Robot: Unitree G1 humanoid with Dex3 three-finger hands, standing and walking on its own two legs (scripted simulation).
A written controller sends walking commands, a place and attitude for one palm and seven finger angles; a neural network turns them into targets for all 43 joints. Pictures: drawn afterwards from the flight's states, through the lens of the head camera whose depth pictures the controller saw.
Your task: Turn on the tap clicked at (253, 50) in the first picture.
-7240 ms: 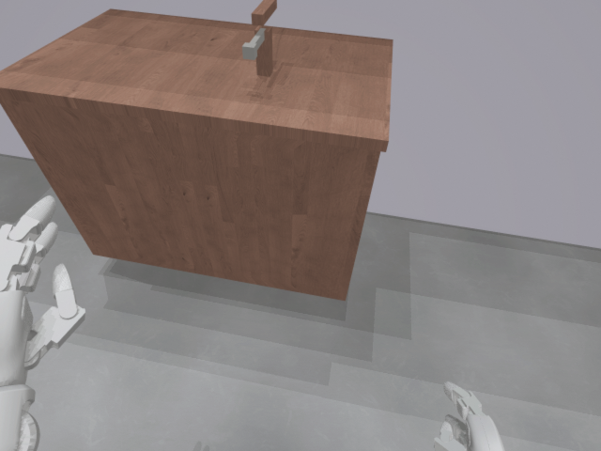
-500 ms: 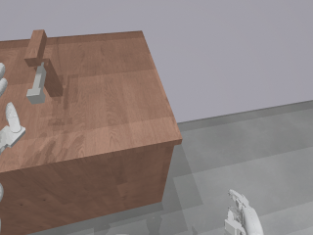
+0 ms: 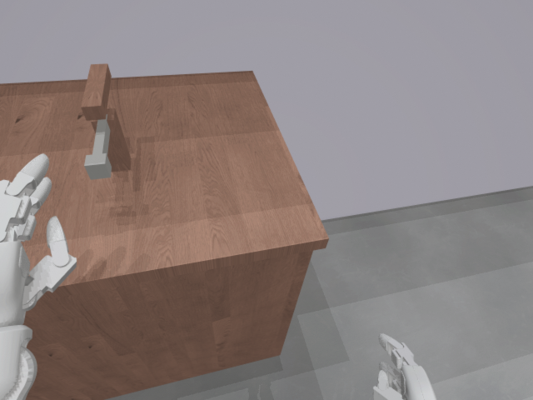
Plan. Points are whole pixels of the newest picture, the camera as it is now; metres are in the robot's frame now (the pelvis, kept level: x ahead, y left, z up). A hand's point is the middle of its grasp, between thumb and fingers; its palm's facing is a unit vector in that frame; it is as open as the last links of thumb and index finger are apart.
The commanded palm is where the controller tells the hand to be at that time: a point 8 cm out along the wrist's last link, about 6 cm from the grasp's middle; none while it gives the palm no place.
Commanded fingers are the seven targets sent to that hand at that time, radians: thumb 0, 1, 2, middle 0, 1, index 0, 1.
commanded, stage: come to a stop and stand still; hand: left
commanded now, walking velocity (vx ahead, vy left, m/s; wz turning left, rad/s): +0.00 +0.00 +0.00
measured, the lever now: (98, 166) +0.39 +0.30 +0.13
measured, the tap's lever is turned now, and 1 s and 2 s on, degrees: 0 0 0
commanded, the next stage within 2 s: look again from close up in 0.10 s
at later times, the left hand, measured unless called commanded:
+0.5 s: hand (92, 235) +0.25 +0.24 +0.16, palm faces +0.39 -0.84 -0.37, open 7.5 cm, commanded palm +0.19 +0.27 +0.18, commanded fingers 0.00 0.90 0.90 -0.20 -0.30 -0.20 -0.30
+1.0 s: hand (85, 214) +0.26 +0.25 +0.18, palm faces +0.42 -0.82 -0.39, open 7.5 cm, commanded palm +0.19 +0.27 +0.18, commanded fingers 0.00 0.90 0.90 -0.20 -0.30 -0.20 -0.30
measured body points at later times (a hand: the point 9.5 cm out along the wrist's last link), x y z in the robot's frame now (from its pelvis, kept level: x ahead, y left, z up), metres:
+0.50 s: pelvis +0.03 -0.01 +0.00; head +0.05 +0.01 +0.45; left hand +0.22 +0.28 +0.18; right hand +0.22 -0.23 -0.07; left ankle +0.07 +0.10 -0.74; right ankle +0.00 -0.16 -0.74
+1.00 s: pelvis +0.02 -0.01 +0.00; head +0.05 +0.00 +0.45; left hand +0.23 +0.29 +0.20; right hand +0.21 -0.24 -0.07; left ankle +0.07 +0.10 -0.74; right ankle +0.00 -0.16 -0.74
